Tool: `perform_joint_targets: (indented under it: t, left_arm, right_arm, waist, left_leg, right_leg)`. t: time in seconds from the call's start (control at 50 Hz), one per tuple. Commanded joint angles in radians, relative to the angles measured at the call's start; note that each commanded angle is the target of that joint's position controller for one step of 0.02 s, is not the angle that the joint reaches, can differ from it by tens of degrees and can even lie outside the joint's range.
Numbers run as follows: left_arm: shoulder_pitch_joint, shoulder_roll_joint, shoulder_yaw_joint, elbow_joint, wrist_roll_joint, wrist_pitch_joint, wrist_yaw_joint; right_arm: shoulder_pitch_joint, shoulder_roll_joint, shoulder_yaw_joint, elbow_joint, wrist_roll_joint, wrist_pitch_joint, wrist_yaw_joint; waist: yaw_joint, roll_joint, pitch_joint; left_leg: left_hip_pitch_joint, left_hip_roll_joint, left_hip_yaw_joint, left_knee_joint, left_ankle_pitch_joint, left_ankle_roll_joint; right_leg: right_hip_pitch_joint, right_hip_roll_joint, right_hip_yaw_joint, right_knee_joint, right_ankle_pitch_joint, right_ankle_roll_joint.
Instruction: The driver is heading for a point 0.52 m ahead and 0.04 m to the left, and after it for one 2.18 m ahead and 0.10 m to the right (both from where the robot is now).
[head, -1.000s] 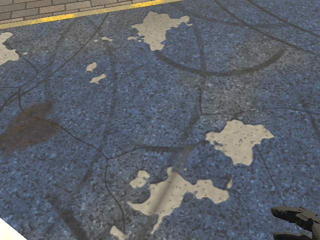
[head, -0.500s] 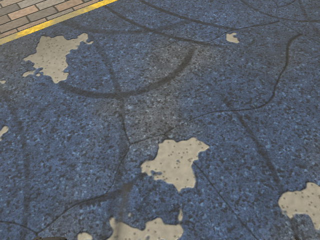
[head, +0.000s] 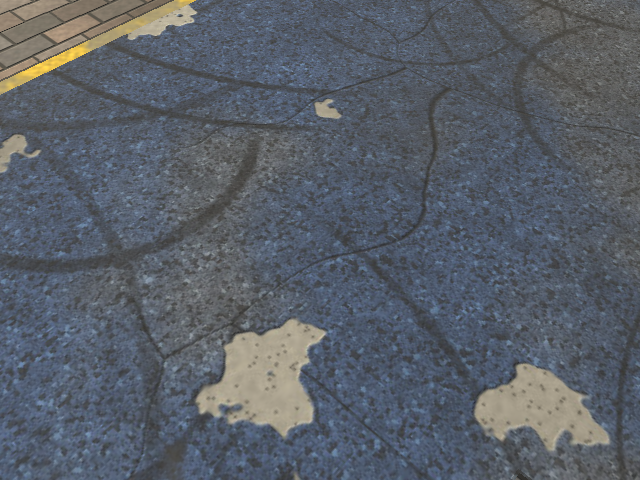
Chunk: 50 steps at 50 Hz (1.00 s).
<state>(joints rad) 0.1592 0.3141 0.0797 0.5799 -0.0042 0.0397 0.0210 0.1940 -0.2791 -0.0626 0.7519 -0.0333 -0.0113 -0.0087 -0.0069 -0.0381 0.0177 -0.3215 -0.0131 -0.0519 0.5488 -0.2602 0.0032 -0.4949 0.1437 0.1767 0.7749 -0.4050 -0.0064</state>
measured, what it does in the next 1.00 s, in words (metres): walks ahead: right foot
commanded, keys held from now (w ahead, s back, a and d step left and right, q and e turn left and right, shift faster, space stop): no key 0.32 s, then w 0.68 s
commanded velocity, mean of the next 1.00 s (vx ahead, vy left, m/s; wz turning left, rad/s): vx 0.23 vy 0.00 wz -0.08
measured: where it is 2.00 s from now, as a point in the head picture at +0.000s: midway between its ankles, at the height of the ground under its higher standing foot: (319, 332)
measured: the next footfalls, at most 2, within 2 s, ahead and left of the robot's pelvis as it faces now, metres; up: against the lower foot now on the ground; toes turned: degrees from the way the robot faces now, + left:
right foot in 0.26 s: +0.02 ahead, -0.14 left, +0.00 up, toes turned +1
right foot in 1.04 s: +0.42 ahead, -0.15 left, +0.00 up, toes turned -4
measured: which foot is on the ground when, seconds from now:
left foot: down 0.00-1.00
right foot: up 0.00-0.24, down 0.26-0.56, up 0.58-1.00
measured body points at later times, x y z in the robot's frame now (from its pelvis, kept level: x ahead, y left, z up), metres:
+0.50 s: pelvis +0.02 +0.00 +0.00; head +0.02 -0.01 +0.45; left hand +0.15 +0.25 -0.11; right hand +0.12 -0.28 -0.11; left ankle +0.02 +0.10 -0.72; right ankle -0.02 -0.14 -0.73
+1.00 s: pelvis +0.22 -0.02 -0.01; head +0.26 -0.02 +0.44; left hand +0.49 +0.17 -0.07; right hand +0.15 -0.29 -0.13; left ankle +0.04 +0.10 -0.73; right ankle +0.38 -0.15 -0.71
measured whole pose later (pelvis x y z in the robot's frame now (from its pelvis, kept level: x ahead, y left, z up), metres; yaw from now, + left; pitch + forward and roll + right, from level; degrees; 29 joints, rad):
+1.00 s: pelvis +0.22 -0.02 -0.01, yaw -3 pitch +2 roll +0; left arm 0.00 0.24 0.03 0.60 -0.03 -0.08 -0.06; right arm 0.47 -0.28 -0.04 0.88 0.02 -0.05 0.00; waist -0.12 -0.02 0.04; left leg 0.15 0.00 0.02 0.22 -0.40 0.01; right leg -0.57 -0.02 -0.02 0.54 -0.02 -0.04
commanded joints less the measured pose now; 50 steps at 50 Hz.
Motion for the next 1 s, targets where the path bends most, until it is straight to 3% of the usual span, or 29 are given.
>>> perform_joint_targets:
  t: [0.02,0.04,0.1,0.16,0.2,0.24,0.26,0.28,0.3,0.32,0.34,0.36,0.4,0.44,0.46,0.5,0.52,0.54,0.56,0.58,0.6,0.62,0.64,0.68,0.74,0.84,0.94,0.98,1.0]
  left_arm:
    - [0.06,0.145,0.054,-0.033,0.001,-0.016,0.002]
    - [0.072,0.118,0.046,-0.023,0.005,-0.007,0.005]
    - [0.037,0.042,0.016,-0.026,-0.003,-0.003,0.002]
    - [-0.033,0.001,-0.008,-0.045,-0.002,-0.008,-0.006]
    - [-0.013,0.029,0.001,-0.03,-0.013,-0.01,-0.008]
    - [0.028,0.039,0.003,-0.002,-0.003,-0.012,-0.007]
    - [0.035,0.076,0.006,-0.012,0.007,-0.012,0.001]
    - [0.046,0.144,0.018,-0.015,0.018,-0.008,0.011]
    - [0.017,0.091,0.008,0.006,0.024,-0.01,0.001]
    - [0.001,0.042,-0.002,-0.008,0.024,-0.016,-0.01]
    - [0.025,0.027,-0.006,0.009,0.029,-0.019,-0.011]
    - [0.036,0.052,-0.003,0.012,0.024,-0.021,-0.01]
    - [0.093,0.108,0.011,0.024,0.012,-0.026,-0.008]
    - [0.138,0.126,0.014,0.04,0.0,-0.04,-0.004]
    - [0.137,0.12,0.011,0.044,-0.004,-0.05,-0.001]
    - [0.1,0.106,0.008,0.039,-0.014,-0.061,-0.002]
    - [0.045,0.101,0.005,0.026,-0.021,-0.059,-0.005]
    - [0.016,0.087,0.002,0.019,-0.02,-0.057,-0.006]
    - [-0.004,0.051,-0.008,0.01,-0.011,-0.06,-0.006]
    - [-0.023,-0.02,-0.027,-0.023,-0.005,-0.069,-0.007]
    - [-0.037,0.023,-0.015,-0.066,-0.029,-0.085,0.001]
    - [-0.011,0.073,0.001,-0.049,-0.045,-0.099,0.001]
    - [0.006,0.073,0.002,-0.027,-0.043,-0.11,-0.008]
    - [0.002,0.054,0.003,-0.006,-0.02,-0.122,-0.017]
    - [-0.013,0.025,-0.001,-0.001,-0.01,-0.119,-0.036]
    - [-0.166,-0.026,-0.028,-0.042,-0.015,-0.128,-0.055]
    - [-0.25,0.006,-0.024,-0.07,-0.027,-0.138,-0.081]
    - [-0.216,0.037,-0.012,-0.064,-0.023,-0.141,-0.083]
    - [-0.152,0.062,0.0,-0.048,-0.019,-0.139,-0.077]
  right_arm:
    - [-0.098,-0.144,-0.034,-0.104,0.011,-0.018,-0.012]
    - [-0.101,-0.125,-0.028,-0.102,0.028,-0.018,-0.012]
    - [-0.074,-0.089,-0.011,-0.087,0.026,-0.006,-0.012]
    - [-0.033,-0.12,-0.018,-0.07,0.026,0.008,-0.011]
    - [-0.008,-0.145,-0.022,-0.06,0.035,0.014,-0.009]
    - [0.018,-0.125,-0.013,-0.046,0.051,0.007,-0.006]
    - [0.041,-0.108,-0.005,-0.041,0.039,-0.008,0.0]
    - [0.06,-0.088,0.004,-0.05,0.009,-0.028,0.013]
    - [0.047,-0.056,0.013,-0.042,0.008,-0.037,0.014]
    - [-0.013,-0.093,0.008,-0.038,0.006,-0.036,0.013]
    - [-0.035,-0.083,0.009,-0.036,0.01,-0.031,0.012]
    - [-0.039,-0.074,0.01,-0.031,0.018,-0.021,0.008]
    - [-0.045,-0.071,0.006,-0.044,0.034,-0.018,0.005]
    - [-0.078,-0.075,0.0,-0.066,0.054,-0.039,0.009]
    - [-0.074,-0.076,-0.004,-0.069,0.059,-0.052,0.015]
    - [-0.035,-0.068,-0.005,-0.055,0.068,-0.074,0.032]
    - [0.022,-0.06,-0.005,-0.027,0.067,-0.082,0.04]
    - [0.098,-0.065,-0.012,0.015,0.058,-0.086,0.045]
    - [0.181,-0.085,-0.022,0.048,0.048,-0.086,0.046]
    - [0.275,-0.165,-0.039,0.059,0.044,-0.089,0.041]
    - [0.326,-0.247,-0.057,0.055,0.032,-0.096,0.052]
    - [0.265,-0.186,-0.036,0.038,0.029,-0.101,0.047]
    - [0.226,-0.144,-0.024,0.023,0.034,-0.1,0.038]
    - [0.18,-0.133,-0.015,0.012,0.032,-0.093,0.029]
    - [0.2,-0.11,-0.002,0.017,0.034,-0.084,0.022]
    - [0.244,-0.145,-0.003,0.046,0.038,-0.066,0.006]
    - [0.278,-0.169,-0.01,0.077,0.055,-0.056,0.006]
    - [0.266,-0.187,-0.019,0.081,0.056,-0.05,0.003]
    - [0.258,-0.202,-0.025,0.08,0.055,-0.046,0.001]
  waist:
    - [0.043,0.157,-0.057]
    - [0.038,0.156,-0.052]
    - [0.02,0.178,-0.059]
    - [-0.025,0.248,-0.082]
    - [-0.027,0.252,-0.085]
    - [-0.004,0.214,-0.074]
    - [-0.013,0.155,-0.105]
    - [-0.051,-0.007,-0.145]
    - [-0.054,-0.118,-0.154]
    - [-0.015,-0.063,-0.111]
    - [-0.002,-0.047,-0.113]
    - [0.006,-0.063,-0.074]
    - [0.028,-0.144,0.026]
    - [0.046,-0.189,0.116]
    - [0.038,-0.199,0.128]
    - [0.006,-0.176,0.112]
    - [-0.035,-0.145,0.092]
    - [-0.07,-0.111,0.054]
    - [-0.098,-0.055,0.021]
    - [-0.112,0.166,-0.001]
    - [-0.125,0.362,0.01]
    - [-0.089,0.244,0.061]
    - [-0.069,0.182,0.086]
    - [-0.048,0.124,0.08]
    - [-0.051,0.129,0.05]
    - [-0.094,0.127,0.076]
    - [-0.089,0.132,0.12]
    - [-0.047,0.143,0.083]
    - [-0.005,0.159,0.026]
  left_leg:
    - [0.094,0.297,-0.3,-0.228,0.262,0.21]
    - [0.122,0.274,-0.261,-0.213,0.295,0.196]
    - [0.157,0.209,-0.147,-0.197,0.374,0.189]
    - [0.186,0.198,-0.12,-0.172,0.408,0.192]
    - [0.196,0.212,-0.144,-0.146,0.427,0.196]
    - [0.149,0.196,-0.141,-0.128,0.405,0.147]
    - [0.088,0.181,-0.129,-0.116,0.334,0.09]
    - [0.022,0.113,-0.054,-0.059,0.212,0.037]
    - [0.081,0.068,0.011,-0.091,0.076,-0.012]
    - [0.093,0.057,0.023,-0.072,0.081,-0.04]
    - [0.095,0.039,0.047,-0.054,0.041,-0.043]
    - [0.067,0.013,0.075,-0.016,-0.046,-0.036]
    - [-0.06,-0.02,0.119,0.103,-0.175,-0.018]
    - [-0.156,0.001,0.089,0.2,-0.204,0.02]
    - [-0.186,0.024,0.065,0.23,-0.225,0.042]
    - [-0.137,0.043,0.058,0.15,-0.239,0.085]
    - [0.006,0.027,0.085,0.031,-0.147,0.099]
    - [0.171,-0.002,0.103,-0.03,-0.011,0.09]
    - [0.287,0.024,0.049,-0.047,0.004,0.086]
    - [0.386,0.206,-0.256,-0.212,-0.189,0.155]
    - [0.421,0.395,-0.659,-0.373,-0.323,0.302]
    - [0.403,0.415,-0.667,-0.377,-0.376,0.317]
    - [0.396,0.371,-0.558,-0.366,-0.368,0.282]
    - [0.38,0.305,-0.394,-0.376,-0.193,0.225]
    - [0.351,0.232,-0.207,-0.404,0.082,0.199]
    - [0.291,0.194,-0.055,-0.418,0.25,0.183]
    - [0.337,0.259,-0.051,-0.401,0.294,0.177]
    - [0.393,0.273,-0.037,-0.326,0.512,0.156]
    - [0.41,0.265,-0.021,-0.238,0.706,0.146]
  right_leg:
    - [-0.084,-0.035,0.006,0.354,-0.098,0.05]
    - [-0.1,-0.04,0.008,0.391,-0.059,0.066]
    - [-0.042,-0.072,-0.053,0.264,-0.016,0.095]
    - [0.104,-0.125,-0.14,-0.026,-0.05,0.101]
    - [0.182,-0.118,-0.168,-0.199,0.026,0.09]
    - [0.325,-0.124,-0.154,-0.452,0.264,0.048]
    - [0.436,-0.192,-0.074,-0.437,0.403,0.017]
    - [0.51,-0.286,0.002,-0.332,0.644,-0.031]
    - [0.4,-0.278,-0.004,-0.322,0.493,-0.078]
    - [0.359,-0.241,-0.016,-0.337,0.376,-0.071]
    - [0.342,-0.224,-0.026,-0.355,0.229,-0.058]
    - [0.308,-0.215,-0.019,-0.376,0.079,-0.064]
    - [0.255,-0.29,0.118,-0.482,-0.279,-0.125]
    - [0.224,-0.384,0.277,-0.564,-0.388,-0.194]
    - [0.236,-0.409,0.306,-0.57,-0.356,-0.209]
    - [0.245,-0.401,0.261,-0.549,-0.264,-0.194]
    - [0.181,-0.359,0.187,-0.524,-0.207,-0.166]
    - [0.113,-0.308,0.118,-0.471,-0.147,-0.136]
    - [0.051,-0.254,0.042,-0.35,-0.077,-0.098]
    - [-0.093,-0.134,-0.113,-0.043,-0.046,-0.021]
    - [-0.271,-0.08,-0.12,0.214,-0.188,0.004]
    - [-0.355,-0.143,-0.057,0.353,-0.167,-0.011]
    - [-0.386,-0.181,-0.059,0.389,-0.062,-0.029]
    - [-0.381,-0.232,-0.086,0.345,0.099,-0.039]
    - [-0.307,-0.24,-0.141,0.245,0.229,-0.009]
    - [-0.199,-0.206,-0.197,-0.077,0.417,0.026]
    - [-0.137,-0.184,-0.194,-0.22,0.428,-0.015]
    - [-0.064,-0.159,-0.204,-0.249,0.372,-0.052]
    - [0.036,-0.13,-0.226,-0.25,0.345,-0.074]
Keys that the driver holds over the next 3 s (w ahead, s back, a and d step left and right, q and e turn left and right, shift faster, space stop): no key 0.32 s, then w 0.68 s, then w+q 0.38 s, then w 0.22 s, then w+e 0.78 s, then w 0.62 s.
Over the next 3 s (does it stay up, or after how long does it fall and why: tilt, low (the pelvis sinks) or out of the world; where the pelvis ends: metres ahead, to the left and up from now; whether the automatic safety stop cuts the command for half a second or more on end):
stays up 1.35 -0.04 0.01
